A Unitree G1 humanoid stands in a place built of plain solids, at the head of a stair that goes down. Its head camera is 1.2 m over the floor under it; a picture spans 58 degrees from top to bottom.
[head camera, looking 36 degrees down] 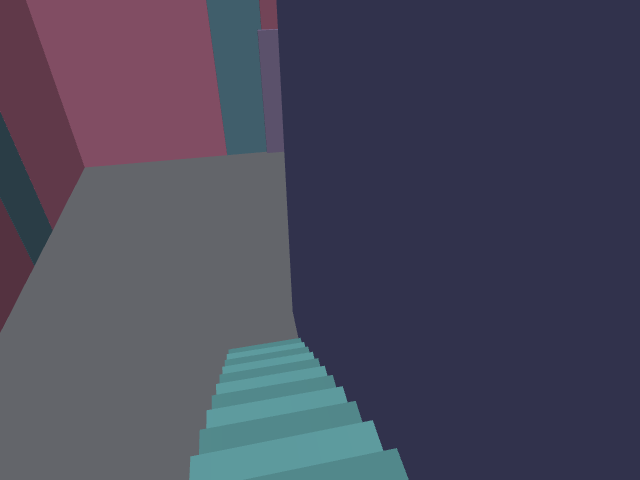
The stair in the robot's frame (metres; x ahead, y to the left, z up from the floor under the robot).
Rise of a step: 0.19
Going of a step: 0.22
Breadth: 0.80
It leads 12 degrees to the left of straight ahead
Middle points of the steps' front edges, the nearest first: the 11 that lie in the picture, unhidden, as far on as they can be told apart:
0.69 0.04 -0.18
0.90 0.09 -0.37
1.11 0.13 -0.56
1.32 0.17 -0.75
1.53 0.22 -0.94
1.74 0.26 -1.12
1.96 0.31 -1.31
2.17 0.35 -1.50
2.38 0.39 -1.69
2.59 0.44 -1.87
2.80 0.48 -2.06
